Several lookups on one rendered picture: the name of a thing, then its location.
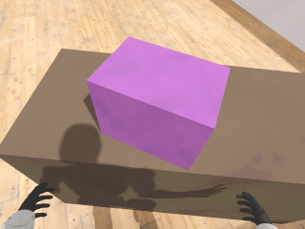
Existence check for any left robot forearm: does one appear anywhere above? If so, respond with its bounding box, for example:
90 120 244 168
0 209 35 229

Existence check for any robot right hand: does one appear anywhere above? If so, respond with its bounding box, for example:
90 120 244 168
236 191 272 225

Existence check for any pedestal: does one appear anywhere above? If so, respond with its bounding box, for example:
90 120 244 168
0 49 305 224

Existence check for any robot left hand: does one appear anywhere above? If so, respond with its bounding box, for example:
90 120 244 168
18 181 54 219

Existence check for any carton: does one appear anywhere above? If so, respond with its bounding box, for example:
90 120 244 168
86 36 231 171

